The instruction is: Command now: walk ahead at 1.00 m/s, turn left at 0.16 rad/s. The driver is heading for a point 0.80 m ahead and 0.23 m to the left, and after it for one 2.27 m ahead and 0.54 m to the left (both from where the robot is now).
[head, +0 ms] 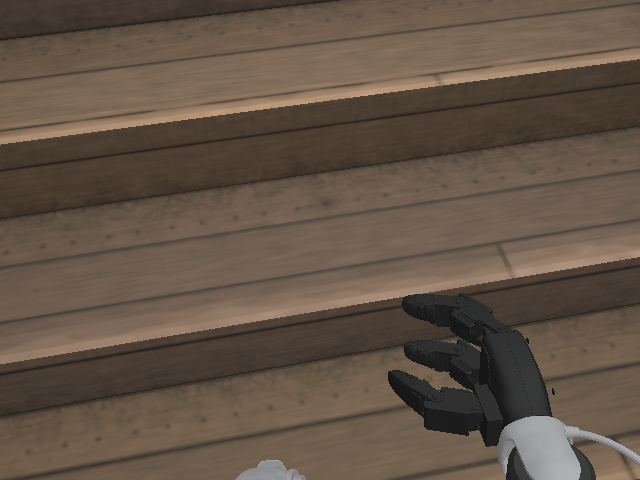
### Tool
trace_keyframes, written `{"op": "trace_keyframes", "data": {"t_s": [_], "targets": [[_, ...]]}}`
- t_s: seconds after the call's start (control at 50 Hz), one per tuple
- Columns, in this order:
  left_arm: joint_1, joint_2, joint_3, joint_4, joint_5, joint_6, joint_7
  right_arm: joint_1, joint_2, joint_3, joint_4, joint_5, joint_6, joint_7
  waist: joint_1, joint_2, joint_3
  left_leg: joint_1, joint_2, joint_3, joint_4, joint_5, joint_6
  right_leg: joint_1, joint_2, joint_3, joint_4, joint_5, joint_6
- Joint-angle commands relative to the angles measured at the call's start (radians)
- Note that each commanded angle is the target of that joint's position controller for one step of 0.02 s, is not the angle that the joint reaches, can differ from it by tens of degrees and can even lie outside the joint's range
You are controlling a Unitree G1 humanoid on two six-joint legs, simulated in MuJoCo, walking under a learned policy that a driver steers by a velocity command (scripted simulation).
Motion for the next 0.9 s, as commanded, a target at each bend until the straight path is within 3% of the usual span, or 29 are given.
{"op": "trace_keyframes", "data": {"t_s": [0.02,0.04,0.06,0.08,0.12,0.14,0.2,0.24,0.28,0.32,0.36,0.38,0.4,0.42,0.46,0.5,0.54,0.62,0.66,0.7,0.72,0.74,0.76,0.78,0.8,0.84,0.86,0.88,0.9], "targets": [[-0.297,0.365,0.114,-0.203,-0.012,-0.079,0.025,0.573,-0.383,-0.161,0.139,0.052,0.008,0.0,-0.399,0.082,-0.401,0.881,-0.073,-0.041,-0.629,0.117,0.084,-0.038,-0.219,0.018,0.756,1.915,0.156],[-0.414,0.295,0.113,-0.255,0.033,-0.073,0.01,0.693,-0.409,-0.192,0.25,0.076,-0.012,0.028,-0.462,0.199,-0.37,1.06,0.034,-0.293,-1.018,0.359,0.2,-0.214,-0.003,-0.04,1.341,0.671,0.193],[-0.298,0.02,0.031,-0.346,0.125,-0.082,-0.007,0.616,-0.317,-0.181,0.372,0.047,-0.004,0.04,-0.166,0.396,-0.258,1.237,0.129,-0.572,-0.781,1.04,0.229,-0.748,0.137,0.076,1.735,-0.25,0.205],[-0.25,-0.071,-0.004,-0.425,0.127,-0.068,-0.035,0.51,-0.218,-0.164,0.338,0.007,0.004,0.033,-0.034,0.181,-0.294,1.303,0.193,-0.861,-0.948,0.681,0.328,-1.033,0.083,0.082,1.961,-0.272,0.146],[-0.384,-0.115,-0.048,-0.483,0.146,-0.026,-0.046,0.465,-0.135,-0.162,0.371,-0.004,-0.006,0.039,0.016,-0.085,-0.02,1.078,0.187,-0.822,-1.083,0.028,0.267,-1.268,-0.026,0.002,2.138,-0.352,0.05],[-0.415,-0.181,-0.089,-0.515,0.162,-0.009,-0.035,0.505,-0.135,-0.164,0.414,-0.005,-0.027,0.047,0.024,-0.075,0.073,0.967,0.14,-0.67,-1.097,0.029,0.212,-1.346,-0.06,-0.034,2.198,-0.42,0.015],[-0.638,-0.206,-0.13,-0.618,0.098,0.029,-0.006,0.523,-0.152,-0.149,0.458,-0.013,-0.063,0.071,0.036,-0.085,0.295,0.512,0.051,-0.496,-1.259,0.095,0.109,-1.326,-0.113,-0.178,1.996,-0.523,0.046],[-0.731,-0.16,-0.136,-0.7,0.1,0.033,0.012,0.567,-0.217,-0.16,0.472,-0.012,-0.079,0.067,0.017,0.029,0.268,0.482,0.047,-0.529,-1.365,0.27,0.12,-1.291,-0.172,-0.22,1.837,-0.607,0.056],[-0.711,-0.135,-0.158,-0.73,0.072,0.025,0.008,0.577,-0.239,-0.171,0.459,0.051,-0.057,0.025,0.009,-0.009,0.088,0.254,0.01,-0.427,-1.58,0.578,0.151,-0.503,-0.178,-0.295,1.151,-0.423,0.063],[-0.417,-0.063,-0.099,-0.625,0.04,0.028,0.029,0.595,-0.379,-0.207,0.403,0.066,-0.087,0.011,0.135,0.111,-0.305,0.497,0.082,-0.458,-1.211,1.734,0.168,-0.013,-0.073,-0.257,1.076,-0.441,0.05],[-0.169,0.1,-0.018,-0.538,0.054,0.041,0.014,0.401,-0.527,-0.29,0.312,0.04,-0.115,0.046,0.307,0.103,-0.519,0.889,0.102,-0.505,-0.682,1.955,0.136,-0.006,-0.077,-0.162,0.66,-0.471,0.049],[-0.152,0.19,0.02,-0.481,0.065,0.027,0.008,0.324,-0.39,-0.274,0.274,0.016,-0.143,0.08,0.265,-0.068,-0.476,0.739,-0.035,-0.449,-0.265,1.09,0.081,0.082,-0.225,0.09,0.449,-0.409,-0.015],[-0.236,0.258,0.049,-0.45,0.095,0.025,0.015,0.425,-0.26,-0.255,0.202,0.044,-0.135,0.092,0.131,-0.375,-0.516,0.384,-0.168,-0.412,0.297,0.286,-0.011,0.145,-0.559,0.713,0.159,-0.113,-0.17],[-0.297,0.146,0.037,-0.443,0.087,0.032,0.008,0.406,-0.225,-0.243,0.17,-0.017,-0.109,0.082,0.063,-0.104,-0.431,0.25,-0.068,-0.381,0.529,0.288,0.012,0.068,-0.557,0.701,0.168,-0.432,-0.171],[-0.284,-0.038,-0.007,-0.26,0.067,0.0,-0.006,0.275,-0.101,-0.195,0.112,-0.055,-0.056,0.068,-0.019,0.129,-0.034,0.0,0.003,-0.326,0.644,0.275,0.069,-0.157,-0.474,0.365,0.158,-0.666,-0.062],[-0.176,-0.082,-0.017,-0.105,0.099,-0.013,-0.019,0.254,0.014,-0.134,0.075,-0.03,-0.004,0.069,-0.066,0.022,0.091,-0.208,0.005,-0.323,0.907,0.064,0.106,-0.182,-0.449,0.104,0.089,-0.466,0.025],[-0.23,-0.101,-0.033,-0.063,0.101,-0.041,-0.027,0.151,-0.004,-0.117,-0.005,0.01,0.042,0.055,-0.146,0.026,0.209,-0.168,0.038,-0.317,0.681,-0.038,0.083,-0.367,-0.422,-0.149,-0.074,-0.338,0.105],[-0.227,0.01,-0.017,0.011,0.086,-0.052,-0.042,-0.01,-0.068,-0.119,-0.103,0.004,0.084,0.014,-0.207,0.027,0.233,-0.122,0.019,-0.209,0.403,-0.091,0.099,-0.405,-0.305,-0.432,-0.229,0.012,0.133],[-0.279,0.1,-0.01,-0.076,0.005,-0.027,0.006,0.135,-0.219,-0.145,0.021,-0.001,0.103,0.05,-0.225,0.099,-0.004,0.554,-0.101,0.013,-0.018,0.089,0.081,-0.557,-0.228,-0.518,-0.26,0.616,0.059],[-0.321,0.417,0.067,-0.161,-0.007,-0.056,0.027,0.557,-0.291,-0.188,0.088,-0.008,0.101,0.044,-0.4,-0.106,-0.328,0.83,-0.107,0.026,-0.031,-0.012,0.055,-0.217,-0.378,-0.424,0.158,1.698,0.007],[-0.381,0.449,0.094,-0.206,-0.025,-0.054,-0.002,0.721,-0.352,-0.21,0.124,-0.01,0.091,0.052,-0.452,-0.151,-0.458,0.944,-0.114,-0.063,-0.189,-0.036,0.064,-0.102,-0.397,-0.366,0.444,1.697,-0.016],[-0.376,0.364,0.095,-0.243,-0.008,-0.056,-0.038,0.674,-0.423,-0.248,0.119,0.01,0.068,0.066,-0.39,-0.067,-0.461,1.009,-0.187,-0.177,-0.546,-0.04,0.079,-0.113,-0.341,-0.326,0.817,1.322,-0.002],[-0.398,0.156,0.061,-0.274,0.05,-0.041,-0.074,0.36,-0.368,-0.255,0.108,0.051,0.049,0.078,-0.241,0.199,-0.238,0.963,-0.155,-0.453,-0.876,0.135,0.135,-0.43,-0.146,-0.222,1.236,-0.059,0.065],[-0.309,0.055,0.022,-0.437,0.116,-0.054,-0.08,0.252,-0.436,-0.249,0.085,-0.009,0.064,0.048,-0.067,0.361,-0.379,1.167,0.124,-0.992,-1.028,0.576,0.27,-0.842,-0.01,-0.072,1.808,-0.206,0.125],[-0.34,-0.002,-0.008,-0.466,0.118,-0.055,-0.052,0.341,-0.415,-0.251,0.132,-0.028,0.058,0.024,-0.088,0.147,-0.421,1.168,0.219,-1.094,-1.093,0.558,0.243,-0.94,-0.043,-0.028,2.052,-0.23,0.112],[-0.373,-0.072,-0.054,-0.505,0.117,-0.033,-0.011,0.459,-0.323,-0.215,0.29,-0.021,0.015,0.038,-0.029,-0.049,-0.116,0.941,0.167,-0.793,-0.992,0.597,0.145,-1.101,-0.094,-0.025,2.084,-0.304,0.099],[-0.369,-0.074,-0.062,-0.493,0.118,-0.011,-0.001,0.484,-0.293,-0.203,0.319,-0.014,-0.009,0.045,-0.03,-0.092,-0.013,0.904,0.187,-0.7,-1.006,0.621,0.1,-1.166,-0.092,-0.025,2.097,-0.339,0.082],[-0.386,0.076,-0.062,-0.557,0.062,0.015,-0.087,0.561,-0.245,-0.147,0.419,-0.033,0.017,0.119,-0.037,0.008,-0.054,0.995,0.302,-0.666,-0.914,1.097,0.174,-1.464,-0.038,0.061,2.136,-0.537,0.024],[-0.407,0.056,-0.06,-0.576,0.063,0.022,-0.092,0.658,-0.192,-0.126,0.527,-0.041,0.024,0.125,-0.007,0.045,-0.133,1.041,0.31,-0.569,-0.934,1.076,0.101,-1.501,-0.065,0.013,2.173,-0.656,-0.011]]}}
Keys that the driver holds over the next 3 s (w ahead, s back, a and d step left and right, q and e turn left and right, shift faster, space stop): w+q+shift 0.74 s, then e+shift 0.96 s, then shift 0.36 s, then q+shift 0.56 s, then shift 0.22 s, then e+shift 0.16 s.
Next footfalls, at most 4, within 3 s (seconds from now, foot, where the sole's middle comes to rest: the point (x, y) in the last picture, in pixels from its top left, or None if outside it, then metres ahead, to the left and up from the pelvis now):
0.04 left None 0.15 0.04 -0.65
0.36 right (403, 410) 0.49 -0.08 -0.49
0.74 left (218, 242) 0.70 0.23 -0.32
1.10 right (204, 48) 1.01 0.27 -0.16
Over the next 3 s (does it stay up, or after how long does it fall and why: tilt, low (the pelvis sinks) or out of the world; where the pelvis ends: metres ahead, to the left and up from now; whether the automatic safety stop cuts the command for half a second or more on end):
stays up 0.89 0.45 0.60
